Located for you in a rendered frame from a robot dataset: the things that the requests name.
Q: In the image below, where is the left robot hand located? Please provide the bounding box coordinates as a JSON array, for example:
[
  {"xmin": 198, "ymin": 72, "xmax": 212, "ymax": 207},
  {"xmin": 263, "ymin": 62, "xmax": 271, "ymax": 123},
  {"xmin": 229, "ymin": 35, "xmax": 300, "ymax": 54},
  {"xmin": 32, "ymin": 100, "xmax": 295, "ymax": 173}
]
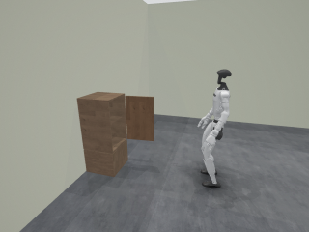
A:
[{"xmin": 201, "ymin": 135, "xmax": 216, "ymax": 153}]

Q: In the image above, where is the right robot hand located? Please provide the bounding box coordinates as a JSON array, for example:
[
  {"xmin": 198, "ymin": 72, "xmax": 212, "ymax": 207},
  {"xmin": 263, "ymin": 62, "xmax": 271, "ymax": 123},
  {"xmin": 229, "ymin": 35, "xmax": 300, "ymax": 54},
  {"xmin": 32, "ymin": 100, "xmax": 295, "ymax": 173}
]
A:
[{"xmin": 197, "ymin": 116, "xmax": 209, "ymax": 129}]

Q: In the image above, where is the cupboard door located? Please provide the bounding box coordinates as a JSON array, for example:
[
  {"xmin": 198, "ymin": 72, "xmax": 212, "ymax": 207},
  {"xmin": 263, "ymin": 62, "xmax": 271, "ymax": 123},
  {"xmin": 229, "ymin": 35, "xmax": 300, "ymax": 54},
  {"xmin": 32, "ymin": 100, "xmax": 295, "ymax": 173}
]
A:
[{"xmin": 125, "ymin": 96, "xmax": 155, "ymax": 141}]

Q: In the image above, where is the left robot foot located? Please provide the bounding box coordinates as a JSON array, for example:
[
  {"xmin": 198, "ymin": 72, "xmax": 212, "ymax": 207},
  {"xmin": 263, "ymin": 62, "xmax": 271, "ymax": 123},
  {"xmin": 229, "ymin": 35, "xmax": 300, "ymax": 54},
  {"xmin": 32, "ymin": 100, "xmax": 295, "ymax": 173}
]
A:
[{"xmin": 202, "ymin": 181, "xmax": 221, "ymax": 188}]

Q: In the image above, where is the robot right forearm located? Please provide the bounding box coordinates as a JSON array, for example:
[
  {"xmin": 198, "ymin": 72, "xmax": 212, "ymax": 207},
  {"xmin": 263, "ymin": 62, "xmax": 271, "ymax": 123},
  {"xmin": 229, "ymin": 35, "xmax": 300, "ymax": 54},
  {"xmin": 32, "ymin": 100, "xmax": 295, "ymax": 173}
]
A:
[{"xmin": 206, "ymin": 108, "xmax": 213, "ymax": 119}]

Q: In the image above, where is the right robot thigh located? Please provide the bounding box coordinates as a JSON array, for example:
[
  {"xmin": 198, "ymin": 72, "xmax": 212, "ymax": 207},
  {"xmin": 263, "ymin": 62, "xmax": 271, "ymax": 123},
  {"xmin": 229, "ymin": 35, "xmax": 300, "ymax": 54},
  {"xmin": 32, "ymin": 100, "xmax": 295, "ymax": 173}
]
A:
[{"xmin": 202, "ymin": 122, "xmax": 212, "ymax": 151}]

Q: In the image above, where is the left robot upper arm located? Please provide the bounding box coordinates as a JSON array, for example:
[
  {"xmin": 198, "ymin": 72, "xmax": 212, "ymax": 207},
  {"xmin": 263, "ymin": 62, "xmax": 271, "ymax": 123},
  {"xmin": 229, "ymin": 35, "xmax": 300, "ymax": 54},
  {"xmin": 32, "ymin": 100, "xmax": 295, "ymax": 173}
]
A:
[{"xmin": 219, "ymin": 90, "xmax": 230, "ymax": 117}]

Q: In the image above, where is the robot left forearm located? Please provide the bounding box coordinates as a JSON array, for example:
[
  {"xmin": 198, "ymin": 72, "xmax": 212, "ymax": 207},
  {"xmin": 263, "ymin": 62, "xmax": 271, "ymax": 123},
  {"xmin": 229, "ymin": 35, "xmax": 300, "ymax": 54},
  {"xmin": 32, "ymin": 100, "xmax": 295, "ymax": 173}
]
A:
[{"xmin": 211, "ymin": 111, "xmax": 229, "ymax": 137}]

